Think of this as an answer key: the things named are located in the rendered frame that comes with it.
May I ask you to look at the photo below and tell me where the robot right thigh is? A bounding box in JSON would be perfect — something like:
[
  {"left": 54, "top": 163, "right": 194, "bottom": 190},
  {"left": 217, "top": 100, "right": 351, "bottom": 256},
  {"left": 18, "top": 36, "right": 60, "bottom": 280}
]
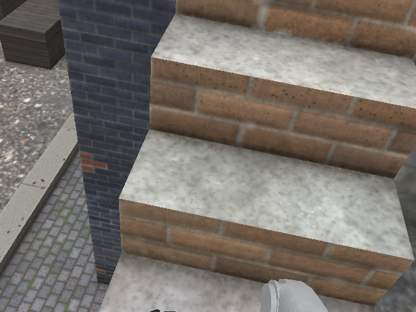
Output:
[{"left": 260, "top": 279, "right": 328, "bottom": 312}]

